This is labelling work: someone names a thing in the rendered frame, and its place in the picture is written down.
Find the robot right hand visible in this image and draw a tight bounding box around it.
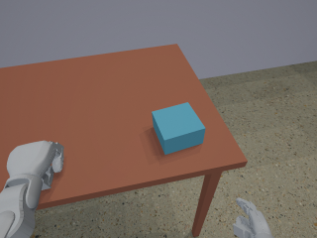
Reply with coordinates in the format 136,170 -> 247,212
233,197 -> 271,238

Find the table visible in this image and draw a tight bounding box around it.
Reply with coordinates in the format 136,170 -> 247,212
0,44 -> 248,237

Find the robot left hand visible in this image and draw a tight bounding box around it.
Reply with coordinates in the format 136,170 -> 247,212
6,140 -> 64,190

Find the left robot forearm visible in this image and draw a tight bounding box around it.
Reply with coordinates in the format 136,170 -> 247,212
0,174 -> 43,238

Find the sponge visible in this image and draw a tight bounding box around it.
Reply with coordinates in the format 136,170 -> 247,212
152,102 -> 206,155

